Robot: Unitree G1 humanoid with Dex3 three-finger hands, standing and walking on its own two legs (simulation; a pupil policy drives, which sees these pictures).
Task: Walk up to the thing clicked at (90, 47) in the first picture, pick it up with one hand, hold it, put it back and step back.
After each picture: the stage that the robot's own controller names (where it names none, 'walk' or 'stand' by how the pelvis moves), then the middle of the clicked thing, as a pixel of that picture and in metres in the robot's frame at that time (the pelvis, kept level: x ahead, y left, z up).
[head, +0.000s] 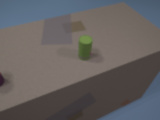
stand; (85, 48) +0.61 -0.01 -0.04
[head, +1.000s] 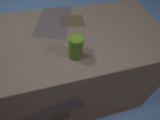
sink last; (75, 47) +0.54 +0.05 -0.02
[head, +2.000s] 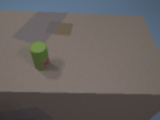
rise first; (40, 56) +0.48 +0.19 -0.01
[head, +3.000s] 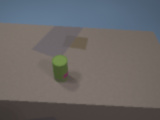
stand; (60, 69) +0.48 +0.11 -0.05
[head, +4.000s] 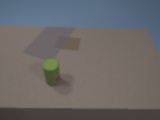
stand; (51, 72) +0.45 +0.14 -0.05
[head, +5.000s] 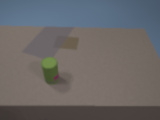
stand; (50, 71) +0.47 +0.15 -0.05
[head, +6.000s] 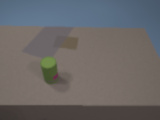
stand; (49, 70) +0.47 +0.15 -0.05
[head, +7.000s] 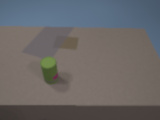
stand; (49, 70) +0.47 +0.15 -0.05
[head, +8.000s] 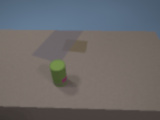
rise first; (58, 73) +0.46 +0.14 -0.05
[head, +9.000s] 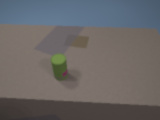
go down; (59, 67) +0.49 +0.14 -0.05
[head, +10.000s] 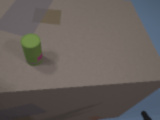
go down; (32, 50) +0.49 +0.13 -0.01
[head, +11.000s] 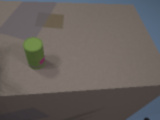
go down; (35, 54) +0.48 +0.14 +0.00
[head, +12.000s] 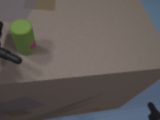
close in; (24, 38) +0.50 +0.14 +0.04
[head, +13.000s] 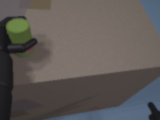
lift; (21, 39) +0.50 +0.14 +0.04
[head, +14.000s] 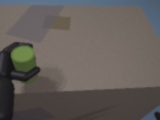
lift; (26, 65) +0.40 +0.17 +0.06
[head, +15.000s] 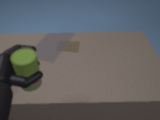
hold; (27, 70) +0.32 +0.17 +0.16
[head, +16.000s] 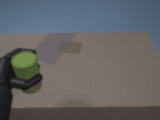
hold; (28, 73) +0.32 +0.17 +0.14
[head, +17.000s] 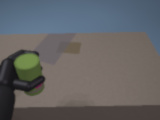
hold; (30, 75) +0.32 +0.16 +0.14
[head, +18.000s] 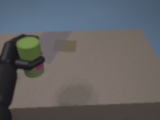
crouch; (31, 57) +0.39 +0.16 +0.15
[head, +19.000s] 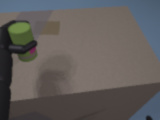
lower; (24, 42) +0.47 +0.15 +0.09
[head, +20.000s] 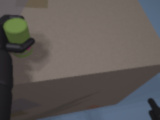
lower; (19, 38) +0.50 +0.14 +0.04
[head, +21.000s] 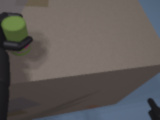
lower; (17, 37) +0.50 +0.14 +0.04
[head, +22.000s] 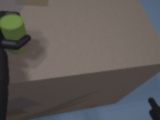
lower; (15, 35) +0.50 +0.15 +0.04
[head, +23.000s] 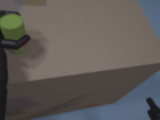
lower; (15, 35) +0.51 +0.14 +0.04
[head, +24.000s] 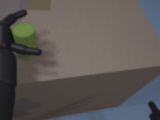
open; (26, 42) +0.49 +0.12 +0.04
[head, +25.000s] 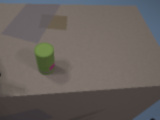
sink last; (45, 59) +0.46 +0.11 +0.00
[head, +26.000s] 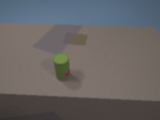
stand; (62, 67) +0.48 +0.12 -0.02
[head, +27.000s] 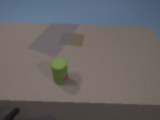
stand; (59, 71) +0.45 +0.12 -0.04
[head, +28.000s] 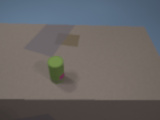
stand; (56, 70) +0.47 +0.12 -0.04
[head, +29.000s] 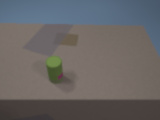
stand; (54, 70) +0.47 +0.13 -0.04
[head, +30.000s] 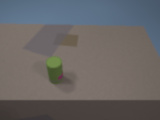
stand; (55, 70) +0.47 +0.13 -0.04
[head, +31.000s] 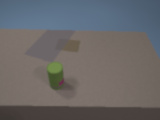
walk; (56, 76) +0.45 +0.12 -0.04
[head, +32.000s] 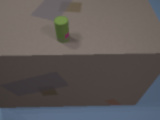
walk; (62, 29) +0.65 +0.13 -0.02
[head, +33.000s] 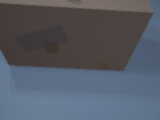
walk; out of the picture +1.03 +0.10 -0.02
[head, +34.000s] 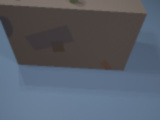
stand; out of the picture +1.18 +0.10 -0.03
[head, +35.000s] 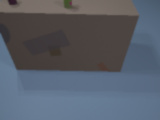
stand; out of the picture +1.19 +0.11 -0.05
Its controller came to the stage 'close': yes
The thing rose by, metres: 0.21
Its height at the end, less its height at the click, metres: +0.00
